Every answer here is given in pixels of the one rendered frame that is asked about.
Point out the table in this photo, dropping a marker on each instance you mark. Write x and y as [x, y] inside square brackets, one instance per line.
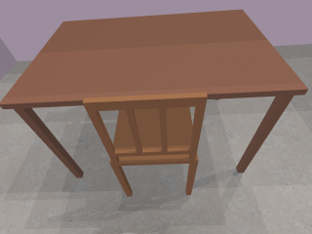
[221, 53]

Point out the chair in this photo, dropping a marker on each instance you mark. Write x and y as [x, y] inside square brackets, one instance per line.
[151, 130]

